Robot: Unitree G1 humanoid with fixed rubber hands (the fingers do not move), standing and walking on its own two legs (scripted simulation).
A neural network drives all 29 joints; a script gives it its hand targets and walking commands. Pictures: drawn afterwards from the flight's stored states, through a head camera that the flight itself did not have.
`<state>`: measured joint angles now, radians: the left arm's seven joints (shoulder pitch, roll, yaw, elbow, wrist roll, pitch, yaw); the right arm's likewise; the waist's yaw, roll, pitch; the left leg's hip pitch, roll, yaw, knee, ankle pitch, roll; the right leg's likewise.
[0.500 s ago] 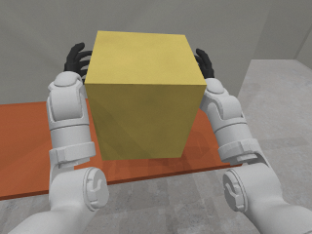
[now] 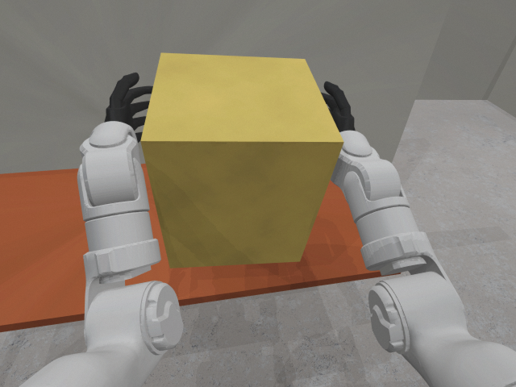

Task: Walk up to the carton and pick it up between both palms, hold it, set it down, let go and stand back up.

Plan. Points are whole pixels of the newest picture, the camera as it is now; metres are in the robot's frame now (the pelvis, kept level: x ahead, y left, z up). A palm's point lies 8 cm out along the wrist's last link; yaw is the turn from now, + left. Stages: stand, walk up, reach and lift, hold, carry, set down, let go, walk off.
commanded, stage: hold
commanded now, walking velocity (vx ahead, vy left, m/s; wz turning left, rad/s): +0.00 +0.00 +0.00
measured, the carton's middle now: (236, 165) +0.36 +0.02 +0.20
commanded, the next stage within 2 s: none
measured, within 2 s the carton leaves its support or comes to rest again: neither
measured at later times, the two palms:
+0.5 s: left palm (128, 126) +0.36 +0.16 +0.28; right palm (342, 134) +0.37 -0.14 +0.25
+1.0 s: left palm (125, 125) +0.36 +0.16 +0.28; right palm (342, 132) +0.36 -0.14 +0.26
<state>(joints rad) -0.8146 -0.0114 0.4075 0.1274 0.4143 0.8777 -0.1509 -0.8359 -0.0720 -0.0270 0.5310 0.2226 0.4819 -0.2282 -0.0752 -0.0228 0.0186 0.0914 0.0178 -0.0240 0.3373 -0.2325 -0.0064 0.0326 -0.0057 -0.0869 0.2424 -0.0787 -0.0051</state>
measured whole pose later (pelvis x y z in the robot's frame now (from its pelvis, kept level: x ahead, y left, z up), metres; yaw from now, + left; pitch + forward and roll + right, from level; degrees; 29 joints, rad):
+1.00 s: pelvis +0.00 +0.00 +0.00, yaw +0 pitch -11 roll -1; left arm -0.85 0.00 0.41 0.17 0.41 0.85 -0.15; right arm -0.86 -0.07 -0.05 0.55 0.21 0.47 -0.23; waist -0.08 -0.02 0.01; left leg 0.07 0.02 -0.03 0.34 -0.23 -0.01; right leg 0.01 -0.01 -0.09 0.25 -0.08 -0.01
